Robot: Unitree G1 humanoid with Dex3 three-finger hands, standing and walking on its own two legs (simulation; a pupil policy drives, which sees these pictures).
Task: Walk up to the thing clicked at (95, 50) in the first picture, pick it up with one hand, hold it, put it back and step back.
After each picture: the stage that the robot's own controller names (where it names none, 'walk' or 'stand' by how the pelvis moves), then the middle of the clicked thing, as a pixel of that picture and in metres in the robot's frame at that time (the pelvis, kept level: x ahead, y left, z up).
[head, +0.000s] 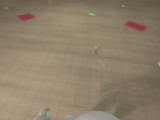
stand; (95, 49) +1.51 -0.10 -0.72
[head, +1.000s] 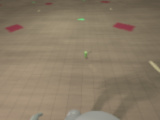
walk; (85, 54) +1.38 +0.20 -0.70
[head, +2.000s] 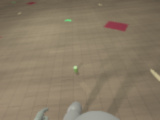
walk; (75, 69) +0.87 +0.32 -0.72
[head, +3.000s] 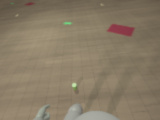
walk; (74, 86) +0.53 +0.27 -0.72
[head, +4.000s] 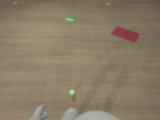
stand; (72, 93) +0.39 +0.21 -0.70
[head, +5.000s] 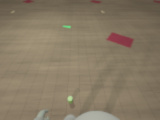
stand; (70, 99) +0.37 +0.22 -0.72
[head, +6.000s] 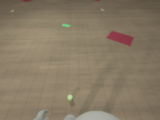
stand; (70, 98) +0.38 +0.23 -0.73
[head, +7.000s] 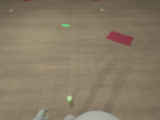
stand; (69, 99) +0.36 +0.23 -0.73
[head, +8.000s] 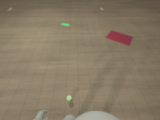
stand; (69, 99) +0.36 +0.23 -0.73
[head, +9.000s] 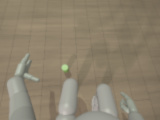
go down; (65, 68) +0.41 +0.23 -0.45
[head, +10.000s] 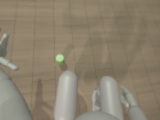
go down; (60, 59) +0.44 +0.26 -0.31
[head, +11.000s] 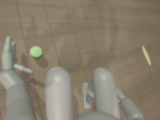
close in; (37, 53) +0.41 +0.30 -0.23
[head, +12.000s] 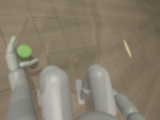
close; (23, 53) +0.40 +0.30 -0.22
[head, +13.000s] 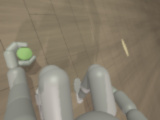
lift; (24, 54) +0.38 +0.29 -0.22
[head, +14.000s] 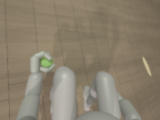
lift; (46, 62) +0.33 +0.28 -0.14
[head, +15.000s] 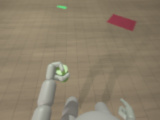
lift; (62, 74) +0.32 +0.18 +0.02
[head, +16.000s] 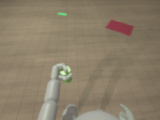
hold; (66, 75) +0.33 +0.17 -0.01
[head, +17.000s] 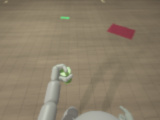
hold; (66, 75) +0.32 +0.17 +0.00
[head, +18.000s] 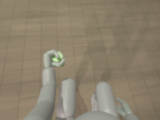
crouch; (58, 60) +0.40 +0.22 -0.10
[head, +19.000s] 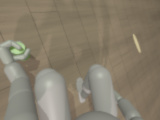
lower; (21, 52) +0.41 +0.30 -0.23
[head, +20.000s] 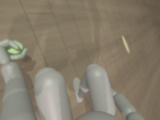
lower; (16, 51) +0.41 +0.31 -0.23
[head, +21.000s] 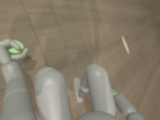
lower; (17, 51) +0.41 +0.31 -0.23
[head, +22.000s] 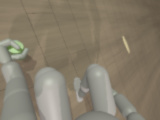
lower; (17, 51) +0.41 +0.31 -0.23
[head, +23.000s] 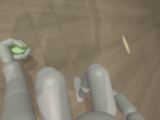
loosen; (19, 51) +0.41 +0.30 -0.23
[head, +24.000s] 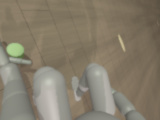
withdraw; (16, 52) +0.40 +0.30 -0.23
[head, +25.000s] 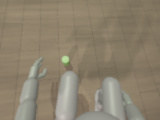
walk; (66, 61) +0.44 +0.24 -0.34
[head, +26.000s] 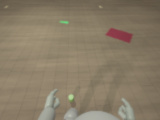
stand; (71, 98) +0.37 +0.19 -0.66
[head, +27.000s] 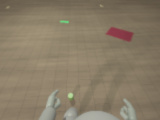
stand; (70, 96) +0.38 +0.21 -0.66
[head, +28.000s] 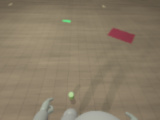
stand; (71, 95) +0.38 +0.20 -0.69
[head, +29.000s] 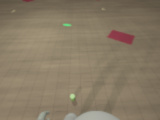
walk; (72, 97) +0.39 +0.21 -0.72
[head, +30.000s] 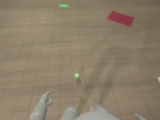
walk; (76, 76) +0.56 +0.15 -0.70
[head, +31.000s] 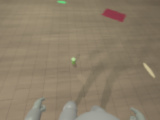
walk; (73, 61) +0.84 +0.25 -0.70
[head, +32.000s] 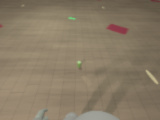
stand; (79, 64) +1.02 +0.20 -0.71
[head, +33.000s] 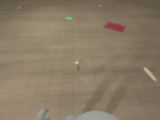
stand; (76, 64) +1.00 +0.24 -0.73
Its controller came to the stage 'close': yes
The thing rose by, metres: 0.71
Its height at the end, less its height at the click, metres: +0.00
